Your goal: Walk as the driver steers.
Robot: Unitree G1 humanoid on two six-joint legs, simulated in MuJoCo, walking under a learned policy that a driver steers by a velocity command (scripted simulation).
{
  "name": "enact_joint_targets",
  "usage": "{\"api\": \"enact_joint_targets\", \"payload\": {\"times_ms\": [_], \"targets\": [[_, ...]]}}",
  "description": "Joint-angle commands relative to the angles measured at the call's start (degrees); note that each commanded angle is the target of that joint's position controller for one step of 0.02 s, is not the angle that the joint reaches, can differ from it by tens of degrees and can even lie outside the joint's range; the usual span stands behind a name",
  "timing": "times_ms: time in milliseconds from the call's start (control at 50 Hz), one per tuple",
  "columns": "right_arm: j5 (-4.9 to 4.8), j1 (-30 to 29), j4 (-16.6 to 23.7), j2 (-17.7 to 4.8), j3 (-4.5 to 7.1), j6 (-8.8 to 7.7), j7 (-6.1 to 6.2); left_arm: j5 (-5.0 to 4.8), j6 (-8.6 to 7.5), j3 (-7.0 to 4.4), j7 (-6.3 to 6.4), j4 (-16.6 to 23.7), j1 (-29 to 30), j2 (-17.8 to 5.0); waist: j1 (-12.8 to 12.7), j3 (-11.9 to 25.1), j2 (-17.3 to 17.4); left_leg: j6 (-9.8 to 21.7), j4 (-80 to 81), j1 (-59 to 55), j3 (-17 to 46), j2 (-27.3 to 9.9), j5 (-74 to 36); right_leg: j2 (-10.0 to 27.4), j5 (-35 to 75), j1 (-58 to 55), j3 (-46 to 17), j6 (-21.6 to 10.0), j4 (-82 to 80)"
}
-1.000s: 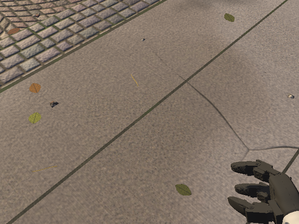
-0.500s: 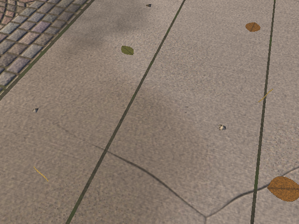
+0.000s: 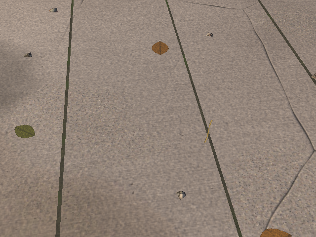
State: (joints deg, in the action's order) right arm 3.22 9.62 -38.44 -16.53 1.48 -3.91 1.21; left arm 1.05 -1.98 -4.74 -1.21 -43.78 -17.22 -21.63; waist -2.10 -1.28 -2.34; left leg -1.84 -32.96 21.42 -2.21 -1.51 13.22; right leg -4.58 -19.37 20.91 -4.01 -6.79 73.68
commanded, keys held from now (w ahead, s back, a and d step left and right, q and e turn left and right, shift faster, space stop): w+e+shift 0.14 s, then e+shift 0.10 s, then shift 0.22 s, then q+shift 0.50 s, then shift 0.04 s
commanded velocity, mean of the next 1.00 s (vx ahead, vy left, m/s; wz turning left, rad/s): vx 0.37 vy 0.00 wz -0.14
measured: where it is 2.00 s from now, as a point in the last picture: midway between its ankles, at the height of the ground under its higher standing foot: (174, 230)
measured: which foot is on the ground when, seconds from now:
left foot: down 0.00-0.32, up 0.34-0.82, down 0.84-1.00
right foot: up 0.00-0.30, down 0.32-0.84, up 0.86-1.00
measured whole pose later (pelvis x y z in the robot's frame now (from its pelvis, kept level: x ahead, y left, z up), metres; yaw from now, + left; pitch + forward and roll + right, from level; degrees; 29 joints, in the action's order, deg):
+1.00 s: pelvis +0.47 +0.00 +0.01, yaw -3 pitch +2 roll -1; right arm -0.1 15.5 -39.3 -17.3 4.4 3.4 0.0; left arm 1.5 1.7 -2.6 1.5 -39.9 -8.3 -16.2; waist 1.0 -3.2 -1.5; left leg 4.6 -27.5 15.8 3.7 4.9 13.2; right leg -1.6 -25.1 28.9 -1.2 2.6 62.0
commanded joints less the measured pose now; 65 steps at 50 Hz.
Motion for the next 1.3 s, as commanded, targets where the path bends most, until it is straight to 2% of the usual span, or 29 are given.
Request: {"api": "enact_joint_targets", "payload": {"times_ms": [20,60,140,200,240,280,300,320,340,360,380,400,420,460,500,560,600,720,780,820,840,860,880,920,960,1020,1180,1260,1300], "targets": [[-0.73,9.85,-1.89,-4.45,1.81,-1.08,-0.15,1.4,0.94,1.26,-2.13,8.04,5.97,0.63,4.0,1.59,7.22,6.68,19.75,-19.13,18.84,-15.71,8.93,8.59,3.13,23.42,-1.19,1.17,2.73],[-1.87,11.3,-4.25,-3.16,1.56,-2.21,-1.08,1.22,2.09,2.06,-2.87,10.47,8.95,2.27,2.83,-0.18,7.43,5.79,21.66,-17.61,11.72,-15.33,0.27,10.04,5.36,25.76,-0.63,1.45,2.15],[-1.51,9.14,-5.59,-4.95,1.82,-3.46,-1.42,0.61,2.7,2.72,-3.53,13.86,14.39,1.57,0.5,-3.15,6.67,4.4,25.66,-13.6,-3.42,-12.39,-12.44,9.93,16.48,24.5,2.26,1.8,-6.46],[-2.11,10.53,-7.07,-5.96,1.88,-3.45,-1.06,1.38,1.98,3.6,-4.44,15.32,21.2,2.8,1.59,-8.61,3.37,2.79,24.09,-12.68,-12.45,-9.38,-35.6,6.81,20.88,16.56,11.59,0.77,-25.8],[-2.49,13.07,-7.34,-9.41,2.66,-2.9,-0.29,1.48,1.39,3.38,-4.55,13.58,18.3,2.53,0.83,-4.66,5.15,1.73,16.01,-17.74,-13.95,-8.85,-57.0,1.18,20.59,7.82,16.25,-0.57,-32.11],[-3.21,13.1,-6.85,-12.81,3.43,-1.66,0.49,2.03,0.73,2.08,-3.65,9.67,5.53,0.52,-5.37,2.95,7.84,2.13,-1.58,-16.09,-12.13,-11.47,-66.01,-2.35,18.57,-8.68,13.32,-2.77,-35.6],[-3.34,11.57,-6.03,-12.64,3.44,-1.22,0.39,2.19,0.21,0.81,-2.46,5.99,-4.86,-1.44,-9.35,7.87,7.9,2.22,-15.15,-12.14,-11.07,-12.03,-58.59,-2.27,21.96,-20.28,8.96,-4.81,-39.11],[-3.36,11.96,-5.73,-9.96,3.29,-0.82,-0.17,2.27,-0.1,-0.36,-0.76,3.8,-6.4,-3.75,-8.54,8.31,2.23,1.03,-33.18,-3.53,-11.62,-5.21,-17.6,2.21,30.4,-27.99,3.17,-5.96,-44.44],[-2.18,18.51,-3.43,-3.3,2.07,0.0,0.03,2.07,0.12,-1.73,-0.04,5.81,-3.6,-10.71,-1.47,13.04,-7.88,-0.53,-57.25,10.42,-9.42,0.66,27.45,18.66,85.76,-39.86,-12.86,-9.16,-31.27],[-3.67,21.01,-0.8,-5.76,1.82,0.75,0.39,0.24,0.43,-2.58,0.14,8.44,-5.56,-11.01,-3.11,31.25,-3.19,-0.9,-64.75,15.81,3.07,0.3,22.02,28.04,90.55,-49.67,-26.54,-18.81,-36.0],[-3.42,16.53,-0.58,-6.86,1.31,0.98,0.74,-0.4,1.22,-2.08,1.38,9.74,-1.56,-8.28,-2.9,28.61,1.59,-0.88,-62.23,16.83,3.93,-1.2,13.35,25.78,71.39,-41.79,-26.83,-18.34,-43.0],[-2.93,14.32,-0.73,-6.4,1.23,1.17,0.58,-0.78,1.46,-1.07,2.03,9.33,2.62,-4.56,-0.37,18.99,4.12,-0.97,-56.49,16.75,3.53,-3.26,10.29,22.72,58.65,-30.47,-22.43,-16.6,-47.27],[-1.61,12.42,-0.83,-5.75,1.08,1.68,0.41,-0.93,1.23,-0.06,2.28,8.33,4.13,-1.95,1.68,13.06,6.54,-0.89,-51.54,14.88,3.95,-4.41,10.55,19.76,53.08,-21.72,-20.21,-14.83,-49.81],[-0.87,13.82,-1.69,-4.77,1.04,4.13,0.39,-0.9,0.46,0.76,2.41,6.5,3.82,-0.11,4.23,7.17,6.76,-1.08,-43.36,7.2,4.01,-5.42,11.61,17.09,54.3,-7.65,-14.17,-12.5,-53.49],[-1.78,15.17,-3.1,-1.93,0.43,4.91,0.2,0.17,-0.72,1.42,1.81,4.93,4.01,1.16,5.27,8.78,6.79,-0.54,-35.87,1.73,3.56,-5.03,9.83,16.3,58.35,-3.89,-8.34,-11.29,-54.8],[-3.01,14.38,-4.46,0.51,-0.02,4.86,-0.2,1.1,-1.88,2.54,1.18,2.76,5.3,3.38,5.56,8.89,2.54,1.35,-22.23,-2.98,3.56,-3.81,0.63,13.07,56.99,-2.95,1.24,-6.56,-55.89],[-3.14,10.62,-3.56,-0.74,0.52,4.93,-0.46,0.71,-1.8,2.16,1.13,2.01,4.66,2.43,3.99,7.56,-0.86,2.0,-18.55,-1.17,2.58,-2.73,-3.58,13.24,52.55,-5.63,3.63,-5.33,-56.39],[-2.05,3.43,0.48,-2.33,1.67,6.29,-2.23,0.83,1.3,1.07,2.59,2.35,2.13,0.62,0.65,3.45,-1.99,2.79,-13.02,3.54,0.14,-1.67,6.57,19.08,34.23,-11.69,2.63,-6.8,-54.33],[-2.31,3.77,1.56,-1.67,1.95,6.41,-2.8,0.6,2.09,0.39,3.18,2.77,2.38,-0.7,0.51,2.78,-2.34,3.91,-6.74,1.67,-1.55,-0.16,10.59,20.97,32.43,-14.34,2.68,-5.69,-50.37],[-2.34,6.29,1.63,-1.65,2.19,5.62,-2.81,0.15,2.42,-0.15,3.6,2.73,2.81,-1.64,2.57,3.3,-0.3,5.41,5.24,-4.82,-0.69,1.04,2.52,18.9,29.13,-12.94,6.14,-1.53,-42.9],[-1.79,8.31,1.41,-5.72,3.3,5.01,-2.33,0.38,2.3,-0.14,3.56,3.37,1.94,-0.89,2.7,4.0,7.42,7.71,11.12,-10.02,10.14,-4.27,-8.67,14.16,18.82,-7.46,10.16,2.53,-32.35],[-1.77,9.9,2.14,-14.52,5.65,4.82,-2.04,-0.13,2.64,0.82,3.51,7.4,4.32,2.61,2.79,1.95,20.31,17.14,11.96,-16.82,33.28,-18.9,-37.9,1.88,-9.75,10.96,13.35,7.85,-20.89],[-2.68,16.42,0.85,-13.77,6.27,5.24,-1.79,0.8,3.38,1.17,3.68,8.03,8.17,2.28,6.88,4.96,14.47,23.24,11.78,-20.73,34.52,-20.19,-46.27,0.69,-20.2,15.8,4.49,8.53,-9.68],[-2.98,10.74,1.4,-10.69,5.64,6.38,-0.86,-0.15,3.11,1.28,3.01,7.48,8.12,2.2,3.58,2.93,5.96,20.34,11.1,-18.44,25.38,-13.28,-39.34,3.51,-10.65,17.52,0.19,9.08,-6.47],[-3.69,4.72,3.19,-8.18,4.99,7.09,-0.67,0.61,2.9,0.9,2.82,7.53,8.27,0.34,1.76,3.69,6.83,16.22,11.19,-18.28,21.66,-8.06,-36.62,4.34,-5.0,16.66,0.33,9.88,-9.97],[-3.41,6.62,2.59,-8.33,4.94,6.63,-0.93,0.24,3.71,1.24,2.33,6.5,6.7,0.83,2.47,7.48,5.73,15.06,9.85,-19.91,19.51,-7.14,-41.78,3.78,-3.37,13.74,1.9,10.69,-12.12],[-1.94,6.68,1.99,-9.06,4.38,6.84,-0.76,-0.29,4.47,1.78,2.45,6.6,8.88,0.78,4.73,4.98,9.27,14.14,10.53,-14.61,22.28,-7.07,-29.59,4.24,-2.82,5.94,2.42,8.81,-24.84],[-1.72,4.42,1.67,-8.67,3.83,6.92,-0.91,-0.89,4.14,1.92,2.79,6.19,7.37,0.81,4.07,3.62,9.92,13.34,9.33,-11.61,24.41,-7.01,-28.47,3.25,-4.09,-1.42,3.15,7.07,-33.66],[-2.48,2.01,1.5,-7.97,3.33,6.88,-0.68,-0.77,3.58,2.23,3.08,5.15,4.27,1.92,1.52,3.1,8.8,10.98,7.57,-9.1,24.7,-5.38,-24.19,2.94,2.7,-8.63,3.67,5.86,-46.39]]}}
